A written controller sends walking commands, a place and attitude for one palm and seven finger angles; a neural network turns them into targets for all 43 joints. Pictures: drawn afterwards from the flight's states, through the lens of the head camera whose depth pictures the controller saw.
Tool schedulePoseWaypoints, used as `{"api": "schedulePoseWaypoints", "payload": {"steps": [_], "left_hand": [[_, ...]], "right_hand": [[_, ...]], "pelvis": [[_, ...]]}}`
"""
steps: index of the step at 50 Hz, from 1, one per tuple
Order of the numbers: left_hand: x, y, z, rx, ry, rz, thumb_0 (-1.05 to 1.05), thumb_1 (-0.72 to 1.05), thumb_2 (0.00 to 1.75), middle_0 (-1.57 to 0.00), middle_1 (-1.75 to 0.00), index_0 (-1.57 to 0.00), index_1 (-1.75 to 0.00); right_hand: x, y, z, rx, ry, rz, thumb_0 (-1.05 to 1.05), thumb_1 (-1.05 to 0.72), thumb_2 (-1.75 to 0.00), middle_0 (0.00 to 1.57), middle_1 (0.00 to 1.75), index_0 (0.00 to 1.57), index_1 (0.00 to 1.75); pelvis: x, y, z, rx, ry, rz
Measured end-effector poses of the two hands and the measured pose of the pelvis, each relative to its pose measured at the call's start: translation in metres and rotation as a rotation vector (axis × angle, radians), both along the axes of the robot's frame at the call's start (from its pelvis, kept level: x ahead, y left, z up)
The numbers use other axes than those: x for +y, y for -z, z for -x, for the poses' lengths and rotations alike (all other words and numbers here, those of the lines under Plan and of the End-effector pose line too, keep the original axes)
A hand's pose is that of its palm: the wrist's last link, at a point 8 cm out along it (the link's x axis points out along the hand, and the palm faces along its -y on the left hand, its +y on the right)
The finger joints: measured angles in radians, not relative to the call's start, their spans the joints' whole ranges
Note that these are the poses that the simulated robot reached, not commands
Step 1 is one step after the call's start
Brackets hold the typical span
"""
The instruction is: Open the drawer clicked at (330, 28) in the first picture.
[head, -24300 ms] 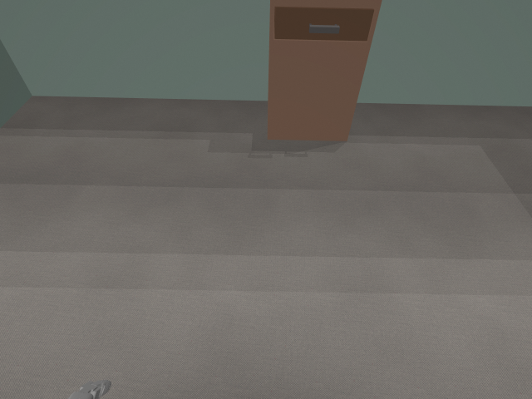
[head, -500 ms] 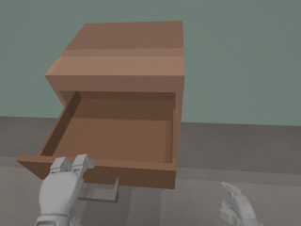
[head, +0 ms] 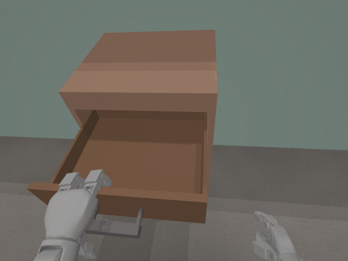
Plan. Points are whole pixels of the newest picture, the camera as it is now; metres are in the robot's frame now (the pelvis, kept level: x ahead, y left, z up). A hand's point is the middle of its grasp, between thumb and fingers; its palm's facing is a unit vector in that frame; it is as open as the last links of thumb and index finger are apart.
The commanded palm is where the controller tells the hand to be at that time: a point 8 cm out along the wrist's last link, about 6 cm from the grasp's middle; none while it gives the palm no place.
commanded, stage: lift the hand off the handle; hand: left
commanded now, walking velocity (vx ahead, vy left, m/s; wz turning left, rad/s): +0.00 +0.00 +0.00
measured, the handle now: (115, 219) +0.23 +0.20 -0.07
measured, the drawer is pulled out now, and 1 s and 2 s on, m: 0.30 0.30 0.30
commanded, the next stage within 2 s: draw the hand back to the body in 0.44 s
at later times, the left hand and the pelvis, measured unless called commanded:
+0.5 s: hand (82, 213) +0.19 +0.21 +0.08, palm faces +0.07 -0.17 -0.98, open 13.9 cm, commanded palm +0.16 +0.20 +0.13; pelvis +0.01 +0.00 +0.01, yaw +0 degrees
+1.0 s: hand (64, 211) +0.18 +0.23 +0.10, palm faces +0.05 -0.14 -0.99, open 13.8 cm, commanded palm +0.15 +0.24 +0.16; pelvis +0.00 +0.01 +0.01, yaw +0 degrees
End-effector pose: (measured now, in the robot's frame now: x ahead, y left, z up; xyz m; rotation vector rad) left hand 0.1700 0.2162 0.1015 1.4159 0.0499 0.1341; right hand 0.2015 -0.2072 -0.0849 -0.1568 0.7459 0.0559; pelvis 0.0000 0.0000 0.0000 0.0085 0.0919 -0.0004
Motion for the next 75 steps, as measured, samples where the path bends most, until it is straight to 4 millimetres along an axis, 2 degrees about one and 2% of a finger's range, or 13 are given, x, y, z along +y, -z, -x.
{"api": "schedulePoseWaypoints", "payload": {"steps": [11, 19, 31, 41, 51, 58, 60, 62, 65, 68, 72, 75], "left_hand": [[-0.012, -0.018, -0.006, -0.027, 0.042, 0.018, 0.0, -0.49, 0.31, -0.31, -1.2, -0.32, -1.2], [-0.003, -0.03, 0.004, -0.032, 0.01, 0.003, 0.0, -0.49, 0.31, -0.31, -1.2, -0.32, -1.2], [-0.005, -0.027, 0.008, -0.005, 0.048, 0.02, 0.0, -0.49, 0.3, -0.32, -1.2, -0.32, -1.2], [0.021, -0.045, 0.006, -0.039, -0.013, -0.023, 0.0, -0.49, 0.3, -0.31, -1.2, -0.32, -1.2], [0.025, -0.049, 0.016, 0.006, 0.029, -0.015, 0.0, -0.49, 0.31, -0.31, -1.2, -0.32, -1.2], [0.041, -0.062, 0.02, -0.029, 0.007, -0.051, 0.0, -0.49, 0.3, -0.32, -1.2, -0.32, -1.2], [0.045, -0.061, 0.02, -0.085, -0.042, 0.336, 0.0, -0.49, 0.31, -0.31, -1.2, -0.32, -1.2], [0.045, -0.055, 0.019, -0.148, -0.082, 0.646, 0.0, -0.47, 0.31, -0.31, -1.19, -0.32, -1.19], [0.04, -0.052, 0.019, -0.222, -0.091, 0.912, 0.0, -0.43, 0.33, -0.31, -1.16, -0.31, -1.16], [0.039, -0.064, 0.019, -0.295, -0.055, 0.992, 0.0, -0.36, 0.36, -0.3, -1.12, -0.3, -1.12], [0.048, -0.081, 0.019, -0.366, -0.032, 0.976, 0.0, -0.25, 0.41, -0.29, -1.04, -0.29, -1.04], [0.055, -0.087, 0.019, -0.384, -0.044, 0.955, 0.0, -0.16, 0.45, -0.28, -0.98, -0.28, -0.98]], "right_hand": [[0.01, -0.007, -0.01, -0.021, -0.017, -0.035, 0.01, -0.91, -0.9, 0.2, 0.3, 0.2, 0.3], [0.015, -0.012, -0.017, -0.031, -0.041, -0.045, 0.01, -0.9, -0.9, 0.2, 0.3, 0.2, 0.3], [0.017, -0.014, -0.015, -0.026, -0.062, -0.014, 0.01, -0.91, -0.9, 0.2, 0.3, 0.2, 0.3], [0.016, -0.011, -0.007, -0.003, -0.026, -0.025, 0.01, -0.9, -0.9, 0.2, 0.3, 0.2, 0.3], [0.02, -0.016, -0.007, -0.002, -0.042, 0.005, 0.01, -0.91, -0.9, 0.2, 0.3, 0.2, 0.3], [0.025, -0.018, -0.01, -0.006, -0.044, 0.009, 0.01, -0.9, -0.9, 0.2, 0.3, 0.2, 0.3], [0.027, -0.021, -0.01, -0.042, -0.015, 0.0, 0.01, -0.9, -0.9, 0.2, 0.3, 0.2, 0.3], [0.029, -0.026, -0.008, -0.093, 0.015, -0.001, 0.01, -0.91, -0.9, 0.2, 0.3, 0.2, 0.3], [0.032, -0.033, -0.002, -0.134, 0.031, 0.019, 0.01, -0.91, -0.9, 0.2, 0.3, 0.2, 0.3], [0.032, -0.036, 0.003, -0.145, 0.024, 0.039, 0.01, -0.9, -0.9, 0.2, 0.3, 0.2, 0.3], [0.028, -0.034, 0.006, -0.136, 0.017, 0.047, 0.01, -0.9, -0.9, 0.2, 0.3, 0.2, 0.3], [0.023, -0.031, 0.005, -0.122, 0.016, 0.049, 0.01, -0.9, -0.9, 0.2, 0.3, 0.2, 0.3]], "pelvis": [[0.003, -0.003, -0.006, -0.013, 0.011, 0.002], [0.003, -0.005, -0.008, -0.029, 0.01, 0.006], [0.005, -0.006, -0.005, -0.032, 0.011, 0.01], [0.009, -0.009, -0.004, -0.047, 0.004, 0.012], [0.014, -0.012, -0.003, -0.056, 0.0, 0.015], [0.017, -0.013, -0.002, -0.061, -0.006, 0.02], [0.019, -0.014, -0.002, -0.088, -0.023, 0.02], [0.019, -0.014, -0.003, -0.109, -0.033, 0.017], [0.017, -0.016, -0.009, -0.127, -0.046, 0.015], [0.014, -0.018, -0.014, -0.136, -0.056, 0.016], [0.011, -0.019, -0.017, -0.141, -0.062, 0.018], [0.01, -0.02, -0.016, -0.137, -0.062, 0.018]]}}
